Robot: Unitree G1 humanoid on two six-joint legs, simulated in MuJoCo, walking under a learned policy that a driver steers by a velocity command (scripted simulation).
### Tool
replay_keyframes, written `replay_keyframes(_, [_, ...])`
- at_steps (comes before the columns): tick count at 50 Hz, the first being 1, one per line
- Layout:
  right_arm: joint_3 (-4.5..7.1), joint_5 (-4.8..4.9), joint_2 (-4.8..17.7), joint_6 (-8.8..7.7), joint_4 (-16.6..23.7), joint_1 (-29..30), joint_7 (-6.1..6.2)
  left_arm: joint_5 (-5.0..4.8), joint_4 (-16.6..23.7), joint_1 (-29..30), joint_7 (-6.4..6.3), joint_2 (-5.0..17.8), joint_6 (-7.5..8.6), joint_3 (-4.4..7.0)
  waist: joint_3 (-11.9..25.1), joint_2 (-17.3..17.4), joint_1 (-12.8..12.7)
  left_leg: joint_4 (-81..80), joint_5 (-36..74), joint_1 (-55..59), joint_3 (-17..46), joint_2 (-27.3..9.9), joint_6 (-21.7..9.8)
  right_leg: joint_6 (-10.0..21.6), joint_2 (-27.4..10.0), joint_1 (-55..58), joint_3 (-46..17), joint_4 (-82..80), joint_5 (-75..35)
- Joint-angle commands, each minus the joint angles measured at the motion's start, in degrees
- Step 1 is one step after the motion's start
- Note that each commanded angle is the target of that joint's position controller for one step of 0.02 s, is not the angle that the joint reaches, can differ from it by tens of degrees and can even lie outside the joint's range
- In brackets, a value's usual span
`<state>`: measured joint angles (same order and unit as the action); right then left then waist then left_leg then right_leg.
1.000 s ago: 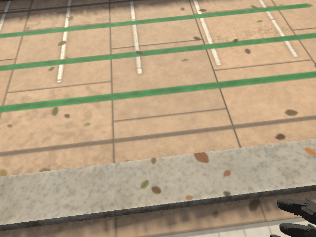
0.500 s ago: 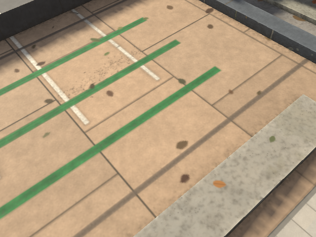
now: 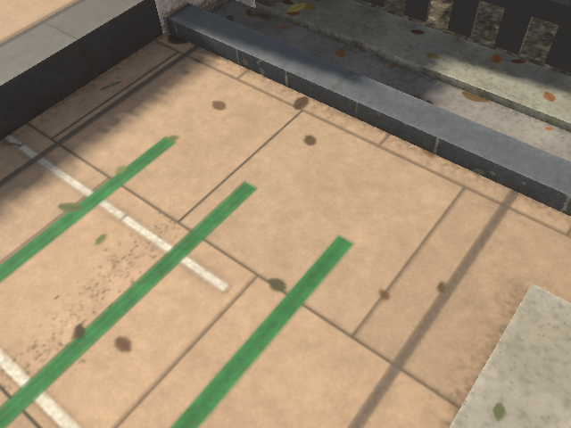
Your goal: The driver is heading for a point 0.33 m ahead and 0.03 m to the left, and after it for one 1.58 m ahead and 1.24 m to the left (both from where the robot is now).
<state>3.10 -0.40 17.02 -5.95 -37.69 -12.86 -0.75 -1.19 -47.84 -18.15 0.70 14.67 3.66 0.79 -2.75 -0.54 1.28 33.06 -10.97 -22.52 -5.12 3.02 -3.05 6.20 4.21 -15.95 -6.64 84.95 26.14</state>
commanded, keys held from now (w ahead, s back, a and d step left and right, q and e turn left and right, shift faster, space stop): shift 0.10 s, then q+shift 0.90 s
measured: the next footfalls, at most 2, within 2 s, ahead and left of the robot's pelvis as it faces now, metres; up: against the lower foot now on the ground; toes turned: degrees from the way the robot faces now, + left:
right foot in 0.30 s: +0.48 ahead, -0.10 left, +0.00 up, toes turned +12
left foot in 0.78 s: +0.35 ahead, +0.12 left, +0.00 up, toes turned +38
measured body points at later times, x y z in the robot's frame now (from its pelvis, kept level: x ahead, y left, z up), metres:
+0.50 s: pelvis +0.32 -0.04 +0.01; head +0.36 -0.04 +0.46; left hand +0.42 +0.26 -0.08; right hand +0.51 -0.30 -0.10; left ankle +0.26 +0.09 -0.61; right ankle +0.44 -0.11 -0.72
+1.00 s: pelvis +0.37 +0.01 +0.02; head +0.40 +0.06 +0.46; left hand +0.32 +0.34 -0.08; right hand +0.68 -0.11 -0.06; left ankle +0.32 +0.09 -0.72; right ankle +0.50 -0.09 -0.66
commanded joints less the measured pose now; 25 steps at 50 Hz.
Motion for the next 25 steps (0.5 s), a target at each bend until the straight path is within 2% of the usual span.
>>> replay_keyframes(1, [-0.81,-1.95,-0.12,-0.47,-3.71,-11.45,-1.01,-0.58,11.68,11.12,1.15,0.62,2.39,-0.38,0.55,0.29,0.67,-16.85,17.1,19.49,26.68,-18.49,-11.61,0.0,-5.31,-30.03,0.74,14.89,0.71])
replay_keyframes(2, [-1.52,-1.15,-1.2,-0.61,-3.74,-8.04,-1.58,-1.19,11.1,7.92,1.28,0.51,1.54,-0.44,0.11,0.38,-2.52,-17.27,24.16,14.46,21.62,-16.8,-10.7,-0.78,-6.36,-28.62,1.48,11.58,0.71])
replay_keyframes(3, [-1.88,-0.01,-0.97,-0.63,-3.59,-4.15,-1.7,-1.25,11.14,5.1,1.17,0.02,0.79,-0.8,-0.32,1.44,-5.3,-18.6,29.87,9.14,16.68,-15.33,-9.63,-1.69,-7.17,-26.61,2.28,5.24,0.71])
replay_keyframes(4, [-1.94,0.76,0.46,-0.82,-3.34,-0.46,-1.54,-0.46,12.21,5.29,0.88,0.37,0.58,-1.11,-1.13,2.36,-7.16,-20.69,34.65,2.58,11.96,-12.98,-8.15,-2.74,-7.71,-22.81,3.58,-4.81,-0.8])
replay_keyframes(5, [-1.3,0.75,3.21,-1.0,-4.15,0.34,-1.13,0.85,13.81,8.07,0.45,-0.06,1.09,-1.62,-1.59,3.4,-6.93,-22.05,43.13,-1.82,8.16,-10.99,-7.99,-4.12,-6.99,-19.58,6.78,-12.33,-3.97])
replay_keyframes(6, [-0.46,0.5,5.68,-1.18,-5.26,-1.87,-0.69,2.55,14.93,9.8,0.41,-1.6,1.9,-2.28,0.5,3.25,-6.23,-21.52,48.27,-2.75,7.16,-9.92,-7.9,-4.52,-7.14,-14.4,8.22,-18.74,-10.75])
replay_keyframes(7, [-0.25,0.69,5.77,-1.6,-6.12,-4.58,-0.13,3.09,15.02,11.02,0.49,-1.31,2.57,-2.06,3.33,2.79,-5.35,-20.56,47.65,-1.58,7.32,-9.43,-7.3,-4.72,-6.68,-10.04,6.95,-23.97,-22.23])
replay_keyframes(8, [-0.14,2.01,5.8,-1.78,-6.41,-5.99,0.66,2.8,15.25,13.65,0.65,1.06,3.06,-1.42,3.08,2.1,-4.1,-20.24,38.2,0.3,6.63,-7.28,-6.36,-5.62,-5.34,-8.01,5.8,-37.21,-32.98])
replay_keyframes(9, [0.21,2.75,6.61,-1.49,-7.11,-9.32,1.19,2.96,15.52,17.15,0.61,1.77,3.3,-1.06,3.84,2.16,-1.69,-20.22,33.64,4.69,8.43,-7.85,-6.33,-6.55,-2.96,-5.92,5.63,-45.41,-38.72])
replay_keyframes(10, [0.77,3.01,7.96,-0.68,-7.91,-12.09,1.74,2.5,16.41,20.7,0.5,2.68,3.07,-0.62,2.66,1.84,0.01,-20.06,27.59,10.23,10.39,-8.3,-5.06,-7.21,-1.54,-7.0,5.01,-54.7,-41.72])
replay_keyframes(11, [1.27,2.48,9.13,0.48,-8.48,-13.55,2.05,1.98,16.75,21.98,0.35,3.45,2.74,-0.03,2.19,3.68,0.37,-18.6,24.89,14.74,13.02,-9.57,-3.81,-7.54,-0.56,-6.63,4.38,-59.31,-41.73])
replay_keyframes(12, [1.73,1.88,9.59,1.57,-8.45,-13.14,2.3,1.62,16.36,20.65,0.13,4.86,2.61,0.8,2.06,6.29,-0.74,-15.22,25.2,16.57,14.81,-10.44,-2.68,-7.29,-0.77,-4.88,3.56,-61.02,-40.33])
replay_keyframes(13, [1.79,1.61,8.56,2.53,-8.0,-12.71,2.45,1.92,14.82,15.96,-0.18,6.49,2.45,1.84,4.38,7.65,-2.74,-9.66,27.44,17.13,15.2,-9.7,-1.27,-6.49,-0.95,0.1,3.43,-60.86,-39.71])
replay_keyframes(14, [1.84,1.63,7.42,3.25,-6.81,-11.53,2.56,2.54,13.06,9.18,-0.62,7.91,2.41,2.76,7.34,7.6,-6.02,-0.66,24.92,14.44,14.22,-6.97,0.99,-5.59,-3.21,8.01,3.1,-60.63,-43.42])
replay_keyframes(15, [0.94,0.76,3.94,3.44,-3.16,-9.02,2.79,3.95,11.67,0.61,-1.15,11.09,2.34,3.52,16.03,1.91,-8.91,15.25,7.55,3.19,13.1,-2.98,3.49,-2.58,-13.4,24.95,-3.47,-52.87,-65.95])
replay_keyframes(16, [-1.35,1.07,-3.86,3.57,-2.6,-20.6,2.57,6.11,12.63,-0.14,-0.98,11.89,1.3,3.05,28.69,-15.66,-3.61,39.48,-34.16,-11.3,11.59,2.9,6.75,8.31,-32.54,39.44,-22.51,-49.15,-88.28])
replay_keyframes(17, [-0.56,1.23,0.96,4.04,-4.43,-26.72,1.96,4.6,14.15,0.55,-0.35,9.75,0.22,2.54,36.42,-15.22,-3.39,49.19,-34.89,-11.62,18.24,0.92,7.82,11.84,-32.61,39.3,-27.59,-50.44,-84.27])
replay_keyframes(18, [0.19,2.4,3.51,4.85,-2.43,-22.22,1.87,2.47,14.06,5.25,-0.3,10.24,-0.6,3.3,32.62,-14.06,-1.92,54.13,-28.28,-17.66,14.08,-2.03,8.33,13.19,-32.45,33.94,-26.04,-55.86,-56.57])
replay_keyframes(19, [1.29,2.29,5.32,6.07,-2.17,-16.09,2.64,1.71,14.33,9.45,-0.97,6.81,-1.28,2.61,24.29,-8.17,-1.82,51.98,-20.66,-20.01,10.4,-5.07,8.77,10.95,-27.74,24.13,-21.5,-61.07,-37.21])
replay_keyframes(20, [2.23,2.28,6.64,7.76,-1.6,-12.2,3.41,2.01,13.75,12.41,-1.55,4.2,-1.75,1.87,15.91,-6.55,-0.96,50.36,-16.94,-18.54,9.27,-6.56,9.17,8.75,-24.39,13.07,-14.98,-64.12,-29.8])
replay_keyframes(21, [2.71,2.05,6.6,9.28,-1.39,-11.88,3.68,2.93,13.01,14.45,-1.75,3.76,-1.79,1.76,11.37,-6.37,0.73,48.86,-15.71,-13.46,9.02,-7.63,9.36,7.12,-21.79,3.22,-9.22,-66.29,-27.4])
replay_keyframes(22, [2.75,1.8,5.26,10.01,-0.83,-11.88,3.8,3.56,12.58,15.98,-1.85,4.29,-1.62,2.19,9.24,-6.74,1.66,46.73,-13.93,-10.2,7.88,-7.27,9.18,6.35,-20.31,-2.14,-4.42,-67.86,-26.29])
replay_keyframes(23, [2.66,1.64,3.72,10.15,0.01,-11.26,3.8,3.87,12.05,16.48,-2.09,4.9,-1.28,2.57,7.87,-6.95,2.1,43.63,-12.45,-9.01,7.25,-7.38,8.98,6.13,-19.56,-4.36,-0.6,-68.83,-27.02])
replay_keyframes(25, [2.26,1.31,2.12,9.78,1.99,-7.51,3.61,3.66,10.78,15.44,-2.73,6.07,-0.85,3.26,7.62,-6.03,1.5,37.09,-9.58,-10.36,6.92,-8.49,8.69,7.33,-20.7,-2.66,2.55,-69.5,-30.72])
Over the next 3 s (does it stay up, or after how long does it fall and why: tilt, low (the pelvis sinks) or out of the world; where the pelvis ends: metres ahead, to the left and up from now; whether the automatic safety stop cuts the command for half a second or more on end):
stays up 1.10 0.67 0.01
